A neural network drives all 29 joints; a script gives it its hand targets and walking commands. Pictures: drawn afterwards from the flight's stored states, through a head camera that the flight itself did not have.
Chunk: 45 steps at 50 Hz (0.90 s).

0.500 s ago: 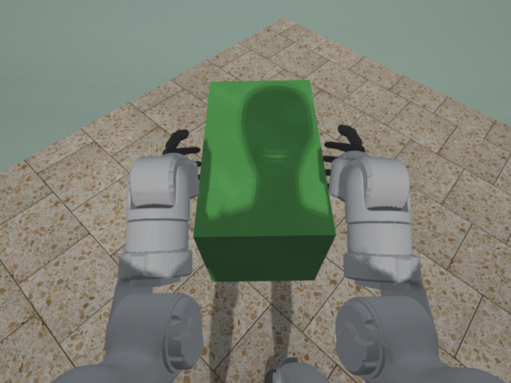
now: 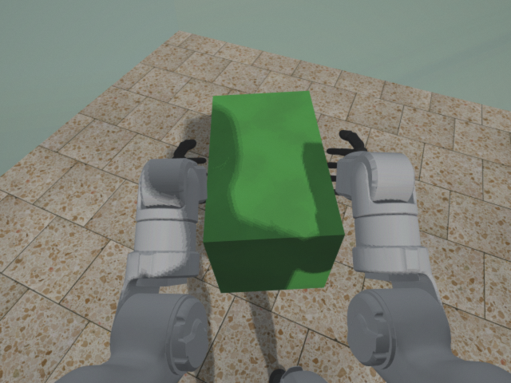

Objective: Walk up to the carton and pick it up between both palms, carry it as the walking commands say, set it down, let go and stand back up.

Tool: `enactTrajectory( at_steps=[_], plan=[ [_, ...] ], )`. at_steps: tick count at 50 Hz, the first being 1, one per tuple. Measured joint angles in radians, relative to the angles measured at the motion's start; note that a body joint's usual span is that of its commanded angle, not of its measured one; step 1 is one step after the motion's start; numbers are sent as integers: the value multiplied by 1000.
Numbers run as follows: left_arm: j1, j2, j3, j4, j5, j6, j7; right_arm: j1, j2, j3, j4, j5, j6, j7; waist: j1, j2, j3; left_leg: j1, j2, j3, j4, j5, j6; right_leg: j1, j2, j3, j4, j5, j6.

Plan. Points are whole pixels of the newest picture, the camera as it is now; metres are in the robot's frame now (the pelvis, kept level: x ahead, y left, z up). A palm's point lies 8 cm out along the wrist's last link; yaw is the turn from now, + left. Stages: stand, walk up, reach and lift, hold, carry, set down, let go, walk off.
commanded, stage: carry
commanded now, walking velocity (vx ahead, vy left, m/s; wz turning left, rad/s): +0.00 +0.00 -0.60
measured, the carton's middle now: (266, 188) +0.43 -0.03 +0.03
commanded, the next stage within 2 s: none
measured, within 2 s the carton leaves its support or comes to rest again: neither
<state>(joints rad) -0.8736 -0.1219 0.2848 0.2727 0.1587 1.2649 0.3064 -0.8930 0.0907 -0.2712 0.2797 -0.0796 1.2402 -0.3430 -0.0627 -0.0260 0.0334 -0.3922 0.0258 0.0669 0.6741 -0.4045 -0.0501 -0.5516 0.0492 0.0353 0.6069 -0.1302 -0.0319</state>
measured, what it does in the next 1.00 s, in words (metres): walks backwards, turning right: right foot, then left foot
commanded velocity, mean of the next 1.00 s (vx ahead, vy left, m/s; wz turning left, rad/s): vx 0.00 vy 0.00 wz -0.54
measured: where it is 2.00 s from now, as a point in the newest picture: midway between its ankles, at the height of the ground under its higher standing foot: outside the picture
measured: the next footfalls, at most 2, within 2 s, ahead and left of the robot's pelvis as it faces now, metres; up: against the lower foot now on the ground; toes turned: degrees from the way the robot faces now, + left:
right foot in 0.22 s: +0.04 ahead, -0.15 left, +0.00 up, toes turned -16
left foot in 0.50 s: -0.01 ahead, +0.09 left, +0.00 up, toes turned -14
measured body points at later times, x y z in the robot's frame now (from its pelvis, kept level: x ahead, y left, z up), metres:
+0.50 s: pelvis -0.08 -0.01 +0.00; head -0.02 -0.02 +0.45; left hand +0.33 -0.03 +0.10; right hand +0.26 -0.27 +0.12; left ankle -0.05 +0.10 -0.71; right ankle +0.00 -0.13 -0.72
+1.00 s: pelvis -0.16 -0.02 +0.00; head -0.12 -0.05 +0.45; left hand +0.23 -0.15 +0.11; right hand +0.09 -0.36 +0.12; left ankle -0.10 +0.09 -0.69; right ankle -0.13 -0.14 -0.72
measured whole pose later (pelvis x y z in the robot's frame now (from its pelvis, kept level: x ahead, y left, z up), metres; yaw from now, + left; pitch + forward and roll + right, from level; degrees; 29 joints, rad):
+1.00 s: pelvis -0.16 -0.02 +0.00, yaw -34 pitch +4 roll +0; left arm -0.88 -0.13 0.27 0.32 0.15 1.28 0.34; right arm -0.90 0.06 -0.27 0.32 -0.09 1.26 -0.30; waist -0.05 0.00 0.04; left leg -0.48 0.04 0.04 0.90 -0.51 -0.09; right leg -0.51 0.03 -0.04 0.58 -0.14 -0.05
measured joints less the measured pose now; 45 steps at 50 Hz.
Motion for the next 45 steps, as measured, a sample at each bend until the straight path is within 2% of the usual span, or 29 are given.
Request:
enactTrajectory(
  at_steps=[1, 2, 4, 5, 8, 11, 12, 13, 14, 16, 18, 21, 25, 27, 29, 31, 33, 37, 39, 40, 42, 45],
  plan=[
    [13, 5, -1, -10, 0, -1, -7, 4, 11, 0, 0, -4, -6, -6, -1, -19, 0, 4, -5, 20, -15, 62, 26, -12, -6, 11, 22, -23, 7],
    [30, 11, -1, -19, -5, -2, -14, 9, 24, 1, 1, -7, -11, -17, 4, -22, -2, 4, 1, 37, -10, 76, 45, -32, -8, 5, 74, -116, 21],
    [51, 23, 2, -20, -20, 1, -23, 17, 41, 7, 8, -9, -8, -36, 24, -8, 0, 13, 36, 64, -7, 66, 57, -65, -13, -41, 223, -269, 45],
    [54, 28, 2, -15, -28, 4, -21, 21, 46, 10, 11, -14, -5, -36, 36, -2, 1, 20, 54, 75, -13, 64, 54, -68, -20, -62, 270, -289, 54],
    [41, 46, -14, -2, -66, 22, 11, 21, 52, 0, 14, -40, 3, -11, 72, 12, 4, 26, 105, 102, -19, 70, 34, -12, -46, -97, 230, -271, 70],
    [0, 62, -28, 29, -85, 28, 30, 7, 51, -16, 19, -73, 2, 25, 105, 19, -3, 8, 148, 124, 20, 58, 10, 99, -60, -115, 58, -220, 73],
    [-12, 62, -29, 41, -84, 24, 32, 3, 48, -20, 20, -85, -1, 39, 116, 31, -5, -2, 169, 127, 41, 49, 1, 114, -51, -128, 6, -123, 54],
    [-24, 56, -28, 54, -81, 16, 38, 5, 42, -22, 19, -94, -5, 54, 118, 46, -3, -14, 184, 114, 61, 58, -10, 110, -37, -135, 2, -83, 28],
    [-32, 46, -28, 67, -75, 10, 47, 12, 32, -25, 16, -94, -7, 67, 117, 47, -6, -34, 175, 87, 100, 5, -27, 96, -32, -135, 12, -77, 6],
    [-37, 27, -33, 78, -71, 5, 69, 25, 12, -27, 14, -82, -8, 84, 102, 38, -6, -78, 122, 28, 217, -125, -44, 77, -37, -123, 20, -81, -16],
    [-29, 9, -32, 77, -61, 5, 76, 33, -4, -22, 15, -65, -4, 87, 79, 33, -5, -102, 75, -2, 287, -152, -49, 68, -40, -108, 7, -68, -18],
    [-20, -5, -23, 58, -39, 10, 64, 25, -20, -12, 19, -30, 6, 64, 45, 27, 2, -99, 33, -14, 271, -130, -47, 51, -33, -80, -15, -31, -14],
    [-9, -10, -9, 20, -6, 14, 27, -4, -23, -3, 25, -1, 9, 29, 11, 15, 3, -21, -1, -10, 74, -88, -23, 12, -9, -38, -20, 11, -5],
    [9, 0, -7, -4, 2, 12, 6, -5, -4, -2, 24, -1, -1, 10, 1, -18, 7, 5, -12, 25, -3, 64, 39, -11, -14, -10, 13, -20, 8],
    [37, 13, -3, -22, -6, 14, -13, -2, 21, 2, 24, 0, -3, -20, 10, -11, 6, 10, 13, 56, -5, 74, 68, -56, -13, -34, 157, -211, 37],
    [44, 24, 2, -17, -18, 18, -20, 2, 33, 7, 27, -7, 3, -30, 28, 3, 9, 23, 49, 79, -20, 70, 65, -81, -20, -66, 298, -283, 56],
    [36, 36, -6, -8, -39, 27, -5, 3, 39, 3, 27, -23, 8, -18, 50, 11, 10, 30, 84, 98, -35, 78, 50, -57, -38, -90, 301, -272, 68],
    [-13, 62, -25, 26, -69, 37, 18, -18, 42, -20, 31, -66, 7, 24, 94, 20, 1, 11, 146, 128, -2, 73, 17, 79, -58, -116, 95, -237, 73],
    [-36, 62, -26, 52, -65, 27, 21, -20, 40, -27, 32, -92, 1, 50, 110, 37, -7, -10, 181, 130, 38, 58, -3, 121, -48, -139, -14, -75, 41],
    [-45, 54, -25, 66, -61, 20, 28, -15, 32, -29, 31, -96, -1, 62, 112, 47, -8, -25, 184, 108, 71, 49, -21, 111, -37, -143, -7, -58, 16],
    [-59, 38, -28, 88, -61, 14, 53, -8, 8, -32, 35, -84, -1, 80, 103, 42, -10, -70, 137, 42, 192, -96, -46, 87, -36, -133, 14, -80, -14],
    [-48, 12, -25, 93, -42, 10, 59, 5, -16, -22, 43, -62, 3, 87, 69, 35, -10, -113, 65, -9, 308, -151, -57, 71, -39, -113, -1, -70, -22]
  ],
)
